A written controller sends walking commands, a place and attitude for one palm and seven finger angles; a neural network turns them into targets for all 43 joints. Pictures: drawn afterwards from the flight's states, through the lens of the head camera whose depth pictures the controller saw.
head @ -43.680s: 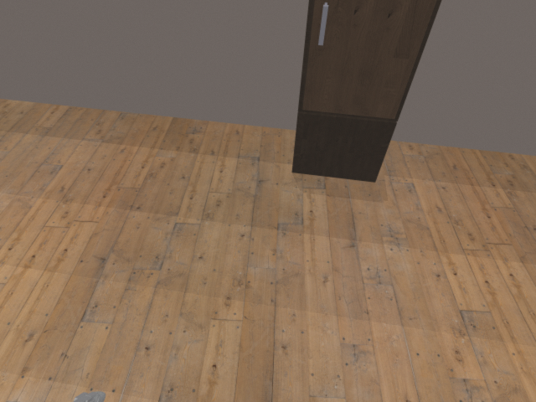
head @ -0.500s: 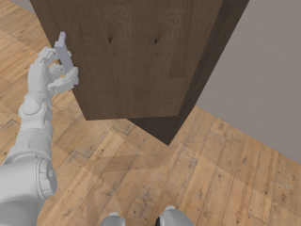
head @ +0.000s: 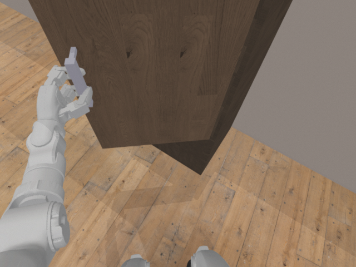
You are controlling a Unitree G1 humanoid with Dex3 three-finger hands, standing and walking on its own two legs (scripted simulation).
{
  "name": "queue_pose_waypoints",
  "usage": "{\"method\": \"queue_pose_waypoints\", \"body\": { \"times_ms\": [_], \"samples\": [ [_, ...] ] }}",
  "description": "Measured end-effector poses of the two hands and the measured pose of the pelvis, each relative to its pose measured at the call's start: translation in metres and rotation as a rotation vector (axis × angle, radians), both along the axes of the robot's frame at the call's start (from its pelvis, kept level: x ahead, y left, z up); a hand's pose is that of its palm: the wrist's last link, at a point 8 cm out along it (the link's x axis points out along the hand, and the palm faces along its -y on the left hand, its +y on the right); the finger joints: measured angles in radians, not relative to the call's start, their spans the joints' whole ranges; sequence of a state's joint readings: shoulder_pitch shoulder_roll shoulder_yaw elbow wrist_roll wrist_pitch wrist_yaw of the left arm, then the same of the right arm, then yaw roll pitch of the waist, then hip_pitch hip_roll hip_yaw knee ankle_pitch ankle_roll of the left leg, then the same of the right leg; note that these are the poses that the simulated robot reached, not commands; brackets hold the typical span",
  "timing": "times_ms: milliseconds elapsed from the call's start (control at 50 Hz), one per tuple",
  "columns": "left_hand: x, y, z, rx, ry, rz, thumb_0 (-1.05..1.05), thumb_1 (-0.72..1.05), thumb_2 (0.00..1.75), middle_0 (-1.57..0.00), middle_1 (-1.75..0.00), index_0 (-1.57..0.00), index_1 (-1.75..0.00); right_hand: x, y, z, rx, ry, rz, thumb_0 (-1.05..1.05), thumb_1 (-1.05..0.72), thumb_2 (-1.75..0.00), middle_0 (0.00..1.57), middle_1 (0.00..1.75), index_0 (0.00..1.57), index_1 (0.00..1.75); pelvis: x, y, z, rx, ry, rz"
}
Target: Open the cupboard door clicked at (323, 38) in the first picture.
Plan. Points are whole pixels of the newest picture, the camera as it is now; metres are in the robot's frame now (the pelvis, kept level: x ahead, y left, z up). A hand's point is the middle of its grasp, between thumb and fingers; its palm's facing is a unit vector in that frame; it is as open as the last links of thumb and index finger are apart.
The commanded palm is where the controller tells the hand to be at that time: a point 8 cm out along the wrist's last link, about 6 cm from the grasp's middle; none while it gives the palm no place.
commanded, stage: pull the door open along its arc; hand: left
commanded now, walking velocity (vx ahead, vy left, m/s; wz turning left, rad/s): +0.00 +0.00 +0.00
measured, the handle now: (81, 79) +0.52 +0.20 +0.09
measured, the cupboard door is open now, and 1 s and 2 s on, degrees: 41 77 75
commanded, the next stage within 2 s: open thumb and fingers to let go in 0.76 s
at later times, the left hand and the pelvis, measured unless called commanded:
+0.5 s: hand (111, 173) +0.29 +0.11 +0.09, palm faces +0.30 -0.95 +0.03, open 6.7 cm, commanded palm +0.23 +0.18 +0.08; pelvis +0.02 -0.02 +0.01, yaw +2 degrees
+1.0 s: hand (138, 195) +0.25 +0.06 +0.09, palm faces +0.45 -0.89 -0.01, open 6.8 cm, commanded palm +0.21 +0.11 +0.08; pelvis +0.01 -0.05 +0.01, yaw +5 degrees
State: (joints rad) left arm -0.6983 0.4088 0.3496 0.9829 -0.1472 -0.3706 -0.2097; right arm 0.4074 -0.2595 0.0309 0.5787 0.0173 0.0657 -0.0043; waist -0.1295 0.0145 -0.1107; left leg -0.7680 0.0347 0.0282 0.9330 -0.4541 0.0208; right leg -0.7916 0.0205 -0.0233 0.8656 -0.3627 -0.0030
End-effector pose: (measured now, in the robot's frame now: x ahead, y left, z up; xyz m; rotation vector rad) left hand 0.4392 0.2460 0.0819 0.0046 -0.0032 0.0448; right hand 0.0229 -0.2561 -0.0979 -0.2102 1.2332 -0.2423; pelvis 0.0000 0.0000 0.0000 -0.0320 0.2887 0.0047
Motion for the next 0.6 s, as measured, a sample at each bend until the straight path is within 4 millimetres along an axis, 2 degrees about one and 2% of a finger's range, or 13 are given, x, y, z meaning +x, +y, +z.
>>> {"method": "queue_pose_waypoints", "body": {
  "times_ms": [80,160,240,360,460,520,600],
  "samples": [
    [-0.017,-0.004,-0.001,-0.004,-0.009,-0.008,0.00,0.61,0.74,-0.27,-1.31,-0.26,-1.30,0.013,0.001,0.004,0.015,-0.039,-0.003,0.00,-0.90,-0.90,0.20,0.30,0.21,0.30,0.006,0.000,0.004,0.004,-0.015,-0.008],
    [-0.045,-0.010,-0.001,-0.003,-0.021,-0.022,0.00,0.63,0.74,-0.26,-1.30,-0.25,-1.29,0.038,0.004,0.010,0.033,-0.113,0.009,0.01,-0.90,-0.90,0.20,0.30,0.21,0.30,0.012,0.001,0.009,0.007,-0.035,-0.013],
    [-0.082,-0.023,-0.002,-0.023,-0.027,-0.004,0.00,0.65,0.76,-0.25,-1.28,-0.24,-1.26,0.073,0.008,0.017,0.050,-0.215,0.046,0.01,-0.90,-0.90,0.20,0.30,0.20,0.30,0.018,0.001,0.013,0.010,-0.059,-0.015],
    [-0.140,-0.055,0.000,-0.049,-0.018,0.125,0.01,0.65,0.77,-0.26,-1.24,-0.27,-1.22,0.136,0.022,0.031,0.087,-0.378,0.150,0.01,-0.90,-0.90,0.19,0.30,0.20,0.30,0.022,-0.003,0.015,0.021,-0.099,-0.004],
    [-0.174,-0.079,0.002,-0.042,-0.002,0.222,0.01,0.64,0.77,-0.28,-1.22,-0.29,-1.22,0.178,0.036,0.043,0.111,-0.477,0.235,0.01,-0.90,-0.90,0.20,0.30,0.20,0.30,0.023,-0.012,0.014,0.027,-0.131,0.016],
    [-0.187,-0.091,0.003,-0.040,0.011,0.271,0.01,0.63,0.77,-0.29,-1.21,-0.30,-1.22,0.192,0.040,0.047,0.122,-0.510,0.267,0.01,-0.90,-0.90,0.20,0.30,0.20,0.30,0.023,-0.018,0.014,0.030,-0.145,0.027],
    [-0.200,-0.105,0.005,-0.042,0.027,0.325,0.02,0.63,0.77,-0.29,-1.20,-0.31,-1.23,0.198,0.040,0.049,0.134,-0.524,0.288,0.01,-0.90,-0.90,0.20,0.30,0.21,0.30,0.024,-0.027,0.014,0.034,-0.159,0.039]
  ]
}}
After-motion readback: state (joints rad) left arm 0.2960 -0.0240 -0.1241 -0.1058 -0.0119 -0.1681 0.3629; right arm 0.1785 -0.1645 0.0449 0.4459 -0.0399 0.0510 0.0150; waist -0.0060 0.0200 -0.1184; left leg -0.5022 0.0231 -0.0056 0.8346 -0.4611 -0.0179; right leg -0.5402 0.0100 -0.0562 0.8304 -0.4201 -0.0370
